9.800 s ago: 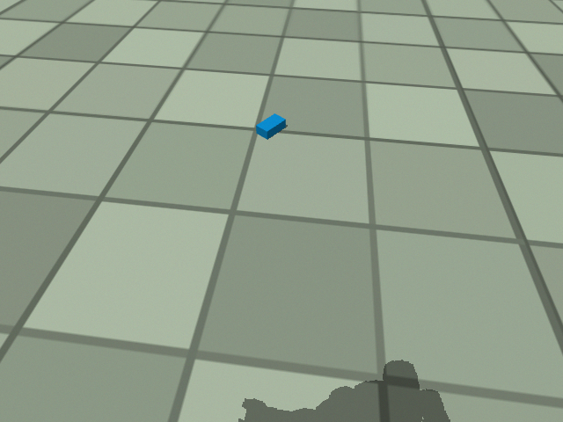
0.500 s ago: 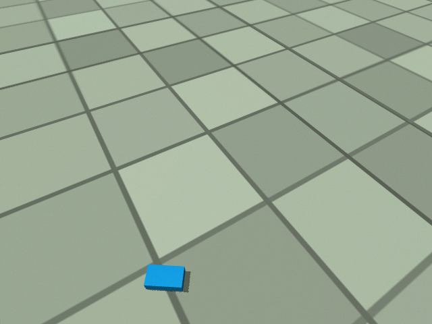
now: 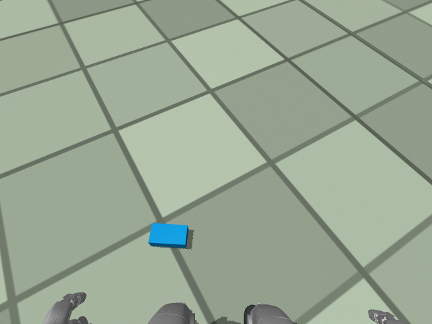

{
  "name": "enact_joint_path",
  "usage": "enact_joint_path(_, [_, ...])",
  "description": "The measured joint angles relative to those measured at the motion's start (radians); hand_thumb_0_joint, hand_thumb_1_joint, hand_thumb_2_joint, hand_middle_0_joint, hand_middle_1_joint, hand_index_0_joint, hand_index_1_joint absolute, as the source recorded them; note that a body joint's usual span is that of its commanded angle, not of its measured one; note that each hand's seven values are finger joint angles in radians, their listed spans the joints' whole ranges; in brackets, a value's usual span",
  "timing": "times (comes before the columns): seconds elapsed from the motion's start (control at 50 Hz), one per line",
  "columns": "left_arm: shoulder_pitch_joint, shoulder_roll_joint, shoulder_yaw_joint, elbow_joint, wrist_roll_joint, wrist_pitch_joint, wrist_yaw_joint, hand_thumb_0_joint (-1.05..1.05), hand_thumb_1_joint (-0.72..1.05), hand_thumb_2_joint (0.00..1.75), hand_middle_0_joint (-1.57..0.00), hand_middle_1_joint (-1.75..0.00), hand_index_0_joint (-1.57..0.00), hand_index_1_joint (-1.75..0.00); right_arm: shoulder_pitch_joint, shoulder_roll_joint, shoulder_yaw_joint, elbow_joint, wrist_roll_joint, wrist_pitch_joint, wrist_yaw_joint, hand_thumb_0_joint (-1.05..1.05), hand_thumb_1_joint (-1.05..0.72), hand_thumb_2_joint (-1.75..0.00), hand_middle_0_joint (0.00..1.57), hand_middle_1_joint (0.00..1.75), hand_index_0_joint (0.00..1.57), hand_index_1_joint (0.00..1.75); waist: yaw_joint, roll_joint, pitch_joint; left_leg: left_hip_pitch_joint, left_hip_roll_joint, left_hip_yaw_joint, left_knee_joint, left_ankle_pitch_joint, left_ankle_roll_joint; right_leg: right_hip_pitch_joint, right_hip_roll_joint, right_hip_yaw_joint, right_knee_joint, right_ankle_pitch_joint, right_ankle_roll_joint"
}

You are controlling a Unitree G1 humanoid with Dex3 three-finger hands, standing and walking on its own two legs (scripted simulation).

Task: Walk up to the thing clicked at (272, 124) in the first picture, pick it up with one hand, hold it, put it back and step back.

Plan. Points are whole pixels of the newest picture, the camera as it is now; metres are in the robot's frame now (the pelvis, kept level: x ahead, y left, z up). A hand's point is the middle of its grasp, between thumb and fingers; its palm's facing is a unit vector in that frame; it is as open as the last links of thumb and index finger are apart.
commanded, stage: walk up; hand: left
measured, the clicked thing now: (169, 235) +0.48 +0.24 -0.74
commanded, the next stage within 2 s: none
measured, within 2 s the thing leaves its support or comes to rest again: neither
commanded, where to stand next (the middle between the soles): +0.10 +0.00 m, yaw -1 degrees
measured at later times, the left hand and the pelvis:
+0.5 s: hand out of the picture +0.03 +0.28 -0.16, palm faces -0.11 -0.91 -0.39, open 7.4 cm; pelvis -0.10 +0.02 -0.01, yaw -4 degrees
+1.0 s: hand out of the picture -0.11 +0.25 -0.16, palm faces +0.02 -0.94 -0.33, open 7.4 cm; pelvis -0.24 +0.00 -0.01, yaw +2 degrees
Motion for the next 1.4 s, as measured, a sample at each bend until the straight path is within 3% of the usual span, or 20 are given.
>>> enact_joint_path(0.06, [-0.006,0.001,0.001,-0.033,0.016,0.009,0.000,0.01,0.91,0.90,-0.21,-0.30,-0.21,-0.30,0.023,-0.004,-0.007,-0.029,0.000,0.003,0.004,0.01,-0.91,-0.90,0.20,0.30,0.20,0.30,-0.005,-0.015,-0.006,-0.018,-0.040,-0.010,0.124,-0.105,0.020,-0.050,-0.018,0.014,0.026,0.009,0.006])
enact_joint_path(0.1, [-0.015,0.011,0.001,-0.056,0.018,0.015,0.003,0.01,0.91,0.90,-0.21,-0.30,-0.21,-0.30,0.053,-0.002,-0.006,-0.046,-0.001,-0.008,0.004,0.00,-0.91,-0.90,0.20,0.30,0.20,0.30,-0.017,-0.026,-0.020,0.019,-0.033,-0.012,0.055,-0.039,0.028,-0.095,-0.026,0.012,0.060,0.007,0.017])
enact_joint_path(0.14, [-0.036,0.024,0.004,-0.079,0.011,0.020,0.008,0.01,0.91,0.90,-0.21,-0.30,-0.21,-0.30,0.079,0.005,-0.010,-0.050,-0.016,-0.020,-0.001,0.00,-0.91,-0.90,0.20,0.30,0.20,0.30,-0.022,-0.039,-0.016,0.040,-0.032,-0.020,-0.005,-0.019,0.016,-0.149,-0.017,0.031,0.147,-0.060,-0.004])
enact_joint_path(0.22, [-0.037,0.033,0.019,-0.103,0.011,0.029,0.026,0.01,0.91,0.90,-0.20,-0.30,-0.20,-0.30,0.114,0.051,0.004,-0.049,-0.036,-0.014,-0.004,0.01,-0.91,-0.90,0.20,0.30,0.20,0.30,-0.019,-0.073,0.014,0.047,-0.026,-0.004,-0.005,-0.004,0.022,-0.191,0.108,0.115,0.415,-0.310,-0.034])
enact_joint_path(0.32, [0.006,0.014,0.019,-0.112,0.009,0.034,0.016,0.01,0.91,0.90,-0.20,-0.30,-0.20,-0.30,0.141,0.060,0.006,-0.073,-0.038,-0.017,-0.025,0.01,-0.90,-0.90,0.21,0.30,0.20,0.30,-0.023,-0.050,-0.003,0.044,-0.004,0.005,-0.088,0.066,0.025,-0.176,0.168,0.108,0.618,-0.292,-0.024])
enact_joint_path(0.44, [0.047,0.019,0.036,-0.132,0.017,0.035,0.008,0.01,0.91,0.90,-0.21,-0.30,-0.20,-0.30,0.112,0.049,0.003,-0.136,-0.027,-0.036,-0.041,0.01,-0.90,-0.90,0.21,0.30,0.20,0.30,-0.015,-0.041,0.022,0.006,0.008,0.037,-0.082,0.099,0.018,-0.053,0.107,0.086,0.427,-0.295,0.004])
enact_joint_path(0.52, [0.060,0.025,0.044,-0.136,0.019,0.030,-0.001,0.01,0.91,0.90,-0.21,-0.30,-0.20,-0.30,0.086,0.031,0.006,-0.166,-0.026,-0.033,-0.037,0.01,-0.90,-0.90,0.21,0.30,0.20,0.30,-0.005,-0.031,0.023,-0.043,0.027,0.057,-0.022,0.094,-0.001,0.040,0.057,0.039,0.190,-0.242,-0.013])
enact_joint_path(0.58, [0.057,-0.008,0.043,-0.125,0.026,0.019,-0.007,0.01,0.91,0.90,-0.20,-0.30,-0.20,-0.30,0.064,0.003,0.001,-0.162,-0.017,-0.020,-0.035,0.01,-0.90,-0.90,0.21,0.30,0.20,0.30,-0.021,0.048,0.034,-0.071,0.067,0.002,0.028,0.100,-0.014,0.087,0.094,-0.016,0.100,-0.173,-0.038])
enact_joint_path(0.66, [0.086,-0.016,0.032,-0.155,0.024,0.018,-0.017,0.01,0.91,0.90,-0.21,-0.30,-0.21,-0.30,0.071,0.015,0.007,-0.153,-0.002,-0.008,-0.042,0.01,-0.90,-0.90,0.21,0.30,0.20,0.30,0.011,0.003,-0.012,-0.131,-0.047,-0.069,0.291,-0.138,-0.013,0.050,0.049,0.009,0.103,-0.148,-0.058])
enact_joint_path(0.74, [0.085,-0.034,0.031,-0.189,0.028,0.022,-0.009,0.01,0.91,0.90,-0.21,-0.30,-0.21,-0.30,0.093,-0.003,0.017,-0.162,0.000,-0.022,-0.047,0.01,-0.90,-0.90,0.21,0.30,0.20,0.30,0.018,0.001,-0.040,-0.133,-0.096,-0.121,0.431,-0.120,-0.025,0.017,0.032,-0.001,0.058,-0.092,-0.059])
enact_joint_path(0.86, [0.050,-0.032,0.033,-0.267,0.038,0.022,-0.001,0.01,0.90,0.90,-0.21,-0.30,-0.21,-0.30,0.125,-0.006,0.018,-0.162,-0.012,-0.040,-0.060,0.01,-0.90,-0.90,0.20,0.30,0.20,0.30,0.010,0.003,-0.019,-0.013,-0.041,-0.063,0.163,-0.110,-0.041,-0.052,0.028,-0.069,0.090,-0.058,-0.062])
enact_joint_path(0.9, [0.043,-0.023,0.032,-0.282,0.031,0.023,-0.002,0.01,0.90,0.90,-0.21,-0.30,-0.21,-0.30,0.134,0.002,0.017,-0.158,-0.021,-0.045,-0.054,0.01,-0.90,-0.90,0.20,0.30,0.20,0.30,0.006,-0.009,-0.010,0.046,-0.029,-0.034,-0.005,-0.027,-0.030,-0.081,0.022,-0.092,0.132,-0.062,-0.059])
enact_joint_path(0.94, [0.038,0.001,0.037,-0.271,0.023,0.030,-0.004,0.01,0.91,0.90,-0.21,-0.30,-0.21,-0.30,0.125,0.037,0.016,-0.141,-0.032,-0.047,-0.048,0.01,-0.90,-0.90,0.20,0.30,0.20,0.30,0.020,-0.083,0.018,0.077,-0.067,0.000,-0.055,0.034,-0.003,-0.094,-0.014,-0.062,0.177,-0.066,-0.051])
enact_joint_path(1.0, [0.069,-0.007,0.037,-0.219,0.020,0.051,-0.005,0.01,0.91,0.90,-0.21,-0.30,-0.20,-0.30,0.149,0.051,0.027,-0.146,-0.046,-0.046,-0.029,0.01,-0.90,-0.90,0.21,0.30,0.20,0.30,0.007,-0.076,-0.013,0.059,-0.042,-0.013,-0.053,0.054,0.011,-0.135,0.054,-0.004,0.345,-0.280,-0.036])
enact_joint_path(1.08, [0.120,0.001,0.045,-0.180,0.009,0.048,-0.016,0.01,0.91,0.90,-0.21,-0.30,-0.20,-0.30,0.158,0.058,0.030,-0.139,-0.052,-0.049,-0.031,0.01,-0.90,-0.90,0.21,0.30,0.20,0.30,0.013,-0.054,-0.049,0.054,0.008,-0.030,-0.122,0.119,-0.002,-0.140,0.124,0.088,0.579,-0.287,-0.032])
enact_joint_path(1.14, [0.163,0.019,0.051,-0.148,0.004,0.030,-0.024,0.01,0.91,0.90,-0.21,-0.30,-0.20,-0.30,0.144,0.057,0.026,-0.146,-0.049,-0.056,-0.022,0.01,-0.90,-0.90,0.21,0.30,0.20,0.30,0.023,-0.059,-0.067,0.038,0.022,-0.022,-0.150,0.151,-0.010,-0.057,0.092,0.099,0.482,-0.262,-0.015])
enact_joint_path(1.22, [0.224,0.031,0.040,-0.086,0.005,-0.005,-0.024,0.01,0.91,0.90,-0.21,-0.30,-0.20,-0.30,0.109,0.039,0.019,-0.173,-0.052,-0.052,-0.003,0.01,-0.90,-0.90,0.21,0.30,0.20,0.30,0.032,-0.047,-0.086,0.001,0.044,0.013,-0.099,0.138,-0.011,0.112,0.026,0.037,0.128,-0.296,-0.001])
enact_joint_path(1.28, [0.231,-0.006,0.036,-0.026,0.019,-0.035,-0.013,0.01,0.91,0.90,-0.20,-0.30,-0.20,-0.30,0.100,0.007,0.005,-0.171,-0.042,-0.036,-0.002,0.01,-0.90,-0.90,0.21,0.30,0.20,0.30,0.011,0.050,-0.078,-0.030,0.083,-0.048,0.001,0.064,-0.004,0.180,0.074,-0.017,0.015,-0.160,-0.013])
enact_joint_path(1.34, [0.260,-0.019,0.026,-0.019,0.032,-0.049,-0.014,0.01,0.91,0.90,-0.21,-0.30,-0.20,-0.30,0.133,0.004,0.002,-0.137,-0.031,-0.021,0.000,0.01,-0.90,-0.90,0.20,0.30,0.20,0.30,0.044,0.050,-0.126,-0.058,0.014,-0.088,0.102,-0.059,-0.011,0.160,0.053,0.002,0.035,-0.170,-0.032])
enact_joint_path(1.4, [0.261,-0.034,0.023,-0.015,0.028,-0.063,-0.011,0.01,0.91,0.90,-0.21,-0.30,-0.21,-0.30,0.157,-0.009,-0.004,-0.109,-0.023,-0.025,0.009,0.01,-0.90,-0.90,0.20,0.30,0.20,0.30,0.039,0.066,-0.140,-0.060,-0.015,-0.113,0.134,-0.030,-0.016,0.171,0.033,-0.007,0.004,-0.153,-0.021])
